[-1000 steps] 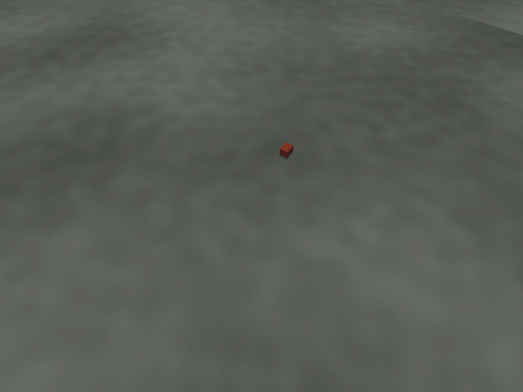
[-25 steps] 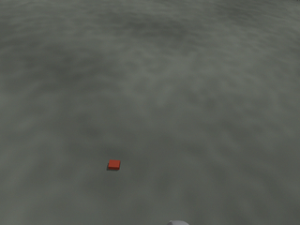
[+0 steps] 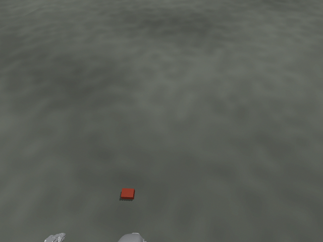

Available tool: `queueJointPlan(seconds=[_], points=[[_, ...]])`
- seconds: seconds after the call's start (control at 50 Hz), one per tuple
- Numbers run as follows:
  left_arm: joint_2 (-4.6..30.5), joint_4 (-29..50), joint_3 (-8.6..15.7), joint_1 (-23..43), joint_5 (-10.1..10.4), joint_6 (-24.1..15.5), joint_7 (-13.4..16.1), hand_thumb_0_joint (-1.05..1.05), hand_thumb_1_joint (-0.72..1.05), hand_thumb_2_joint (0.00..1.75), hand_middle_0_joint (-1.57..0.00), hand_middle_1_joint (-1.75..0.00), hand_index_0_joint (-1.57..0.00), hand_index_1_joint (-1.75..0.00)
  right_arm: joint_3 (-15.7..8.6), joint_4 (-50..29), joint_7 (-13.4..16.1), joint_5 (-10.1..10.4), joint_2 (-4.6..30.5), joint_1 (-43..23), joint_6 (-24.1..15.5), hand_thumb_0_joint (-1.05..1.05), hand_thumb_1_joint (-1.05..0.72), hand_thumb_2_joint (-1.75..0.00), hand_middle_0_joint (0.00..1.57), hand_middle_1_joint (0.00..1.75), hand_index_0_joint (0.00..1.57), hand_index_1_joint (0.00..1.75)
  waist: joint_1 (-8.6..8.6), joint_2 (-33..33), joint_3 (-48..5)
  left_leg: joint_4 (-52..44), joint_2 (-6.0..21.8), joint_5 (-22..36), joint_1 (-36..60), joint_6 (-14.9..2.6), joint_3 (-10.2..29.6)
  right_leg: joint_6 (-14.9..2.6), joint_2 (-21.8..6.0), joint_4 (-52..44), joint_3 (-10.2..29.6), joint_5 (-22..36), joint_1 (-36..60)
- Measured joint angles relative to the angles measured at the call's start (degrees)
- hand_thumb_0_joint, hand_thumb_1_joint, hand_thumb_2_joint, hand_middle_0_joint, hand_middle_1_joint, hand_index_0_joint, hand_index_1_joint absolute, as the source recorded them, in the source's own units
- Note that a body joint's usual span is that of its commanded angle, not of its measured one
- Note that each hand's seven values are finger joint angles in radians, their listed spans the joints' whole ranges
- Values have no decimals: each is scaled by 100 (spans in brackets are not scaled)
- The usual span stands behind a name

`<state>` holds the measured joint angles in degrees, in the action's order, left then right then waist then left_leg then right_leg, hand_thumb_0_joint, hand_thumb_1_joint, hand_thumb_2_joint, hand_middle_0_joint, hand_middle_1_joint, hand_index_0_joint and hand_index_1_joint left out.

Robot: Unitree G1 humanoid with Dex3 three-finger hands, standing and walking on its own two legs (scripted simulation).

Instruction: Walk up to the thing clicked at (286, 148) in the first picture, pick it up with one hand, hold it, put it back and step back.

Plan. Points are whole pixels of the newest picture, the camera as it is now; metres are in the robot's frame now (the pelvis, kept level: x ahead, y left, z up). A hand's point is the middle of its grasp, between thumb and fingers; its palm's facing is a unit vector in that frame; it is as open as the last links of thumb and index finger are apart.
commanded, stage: walk up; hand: left
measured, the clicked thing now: (128, 193) +0.48 +0.25 -0.75
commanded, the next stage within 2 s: none
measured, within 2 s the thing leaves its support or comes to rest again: neither
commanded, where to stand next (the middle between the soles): +0.10 +0.00 m, yaw +1 degrees
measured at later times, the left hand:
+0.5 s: hand out of the picture +0.08 +0.26 -0.15, palm faces +0.01 -0.93 -0.36, open 7.4 cm
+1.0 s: hand out of the picture +0.08 +0.26 -0.15, palm faces +0.01 -0.95 -0.32, open 7.4 cm
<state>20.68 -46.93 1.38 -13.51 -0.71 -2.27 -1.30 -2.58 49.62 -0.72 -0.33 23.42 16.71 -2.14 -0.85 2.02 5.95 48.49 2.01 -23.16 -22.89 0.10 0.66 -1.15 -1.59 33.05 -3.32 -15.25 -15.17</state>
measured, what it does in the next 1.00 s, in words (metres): steps on the spot: left foot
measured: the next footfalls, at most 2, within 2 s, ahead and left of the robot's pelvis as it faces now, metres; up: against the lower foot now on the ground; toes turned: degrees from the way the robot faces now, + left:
left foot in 0.08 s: +0.11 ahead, +0.13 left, +0.00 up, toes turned +2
right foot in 1.90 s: +0.21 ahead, -0.12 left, +0.00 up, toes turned +1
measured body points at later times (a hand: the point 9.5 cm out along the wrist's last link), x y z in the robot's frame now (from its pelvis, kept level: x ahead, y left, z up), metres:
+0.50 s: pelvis +0.01 +0.00 +0.00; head +0.04 -0.01 +0.45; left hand +0.08 +0.31 -0.12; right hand +0.15 -0.29 -0.12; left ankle +0.07 +0.13 -0.73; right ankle +0.01 -0.12 -0.73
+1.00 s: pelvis +0.01 +0.01 +0.02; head +0.02 +0.02 +0.47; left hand +0.08 +0.31 -0.12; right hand +0.09 -0.29 -0.11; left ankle +0.07 +0.13 -0.73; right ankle +0.01 -0.12 -0.73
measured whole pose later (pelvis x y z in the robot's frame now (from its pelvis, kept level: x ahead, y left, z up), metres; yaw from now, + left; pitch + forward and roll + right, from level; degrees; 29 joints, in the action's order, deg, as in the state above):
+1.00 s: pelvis +0.01 +0.01 +0.02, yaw +1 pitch -3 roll -1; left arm 20.5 -65.5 0.7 -5.8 0.0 0.2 -0.8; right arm -0.3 66.9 -0.9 -0.6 19.8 5.4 -0.6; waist 0.2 -0.5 3.4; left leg 19.1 1.0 -4.9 -11.7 0.3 0.1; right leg 1.2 -1.1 18.4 -1.5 -10.9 -5.0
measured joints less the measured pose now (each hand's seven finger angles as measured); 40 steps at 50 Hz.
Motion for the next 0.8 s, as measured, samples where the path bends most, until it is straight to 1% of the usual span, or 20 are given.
queueJointPlan(seconds=[0.02, 0.06, 0.08, 0.1, 0.12, 0.16, 0.18, 0.2, 0.22, 0.24, 0.26, 0.3, 0.46, 0.62, 0.8], points=[[20, -11, -16, 15, 8, 19, 17, 1, 90, 90, -20, -30, -21, -30, 6, 29, 11, -7, -18, -44, 5, 0, -91, -90, 20, 30, 21, 30, -11, -35, 22, -327, 1, 154, 49, 0, -35, 15, -3, 102, -8, -81, -18], [61, -53, -44, 58, 63, 82, 49, 1, 90, 90, -20, -30, -21, -30, 10, 82, 35, -18, -39, -114, -6, 0, -91, -90, 20, 30, 21, 30, -9, -102, 63, -1026, -39, 761, 248, -43, -97, 65, -26, 432, -28, -315, -92], [85, -91, -53, 96, 94, 126, 66, 1, 90, 90, -20, -30, -21, -30, 1, 123, 50, -34, -60, -161, -14, 0, -91, -90, 20, 30, 21, 30, 6, -160, 87, -1169, -80, 990, 308, -54, -108, 101, -64, 630, -32, -450, -141], [112, -155, -49, 163, 129, 185, 86, 1, 90, 90, -20, -30, -21, -30, 1, 172, 63, -56, -112, -230, -3, 0, -91, -90, 20, 30, 21, 30, -4, -273, 126, -1100, -138, 932, 304, -45, -145, 112, -128, 776, 9, -538, -180], [124, -216, -46, 223, 165, 247, 107, 1, 90, 90, -20, -30, -21, -30, 28, 199, 60, -49, -144, -291, 13, 0, -91, -90, 20, 30, 21, 30, -13, -332, 142, -1010, -150, 836, 274, -45, -157, 75, -109, 870, 80, -613, -209], [149, -349, -42, 322, 186, 334, 135, 1, 90, 90, -20, -30, -21, -30, 88, 230, 42, -38, -190, -415, 35, 0, -91, -90, 20, 30, 21, 30, 9, -361, 150, -900, -114, 723, 218, -52, -104, 2, 29, 1094, 194, -1093, -223], [163, -414, -35, 358, 186, 354, 141, 1, 90, 90, -20, -30, -20, -30, 117, 242, 45, -37, -211, -477, 47, 0, -91, -90, 20, 30, 21, 30, 13, -369, 135, -885, -92, 705, 194, -44, -78, -29, 77, 1120, 220, -1198, -200], [176, -473, -28, 386, 186, 354, 144, 1, 90, 90, -20, -30, -20, -30, 142, 248, 50, -33, -225, -541, 57, 0, -91, -90, 20, 30, 21, 30, 4, -377, 116, -874, -73, 697, 166, -30, -63, -52, 98, 1035, 226, -1123, -148], [190, -524, -25, 401, 186, 332, 146, 1, 91, 90, -20, -30, -20, -30, 163, 254, 54, -22, -228, -611, 69, 0, -91, -90, 20, 30, 21, 30, -17, -388, 100, -849, -61, 685, 134, -11, -65, -68, 90, 818, 226, -793, -56], [195, -582, -20, 414, 173, 296, 151, 1, 91, 90, -20, -30, -20, -30, 174, 269, 57, -3, -223, -702, 85, 0, -90, -90, 20, 30, 21, 30, -43, -377, 99, -809, -37, 667, 103, 13, -69, 21, 94, 640, 233, -618, 19], [178, -657, -20, 437, 150, 269, 157, 1, 91, 90, -20, -30, -20, -30, 174, 295, 64, 22, -213, -810, 105, 0, -90, -90, 20, 30, 21, 30, -43, -315, 124, -792, 8, 664, 100, 39, -36, 84, 137, 582, 206, -618, 58], [179, -794, -51, 457, 124, 254, 137, 1, 91, 90, -20, -30, -20, -30, 168, 350, 70, 53, -233, -985, 131, 0, -90, -90, 20, 30, 21, 30, -29, -298, 133, -943, -8, 748, 183, 66, -27, 124, 120, 532, 193, -646, 102], [65, -1282, -162, 585, 98, 214, 107, 1, 91, 90, -20, -30, -20, -30, 214, 798, -3, 69, -228, -1391, 157, 0, -91, -90, 20, 30, 21, 30, -43, -115, 13, -1748, -56, 1174, 625, 76, -27, 140, 81, -142, 173, -311, 484], [-21, -1593, -143, 779, 101, 193, 81, 1, 90, 90, -20, -30, -20, -30, 280, 1314, -46, 48, -298, -1410, 157, 0, -91, -90, 20, 30, 21, 30, -32, -66, -99, -2508, -53, 1570, 1030, 78, -27, 171, 94, -970, 158, 128, 914], [-17, -1757, -86, 887, 100, 217, 67, 1, 90, 90, -20, -30, -20, -30, 275, 1645, -33, 9, -353, -1257, 157, 0, -91, -90, 20, 30, 21, 30, 45, -185, -166, -2833, -64, 1751, 1155, 43, -59, 210, 85, -1379, 183, 372, 1065]])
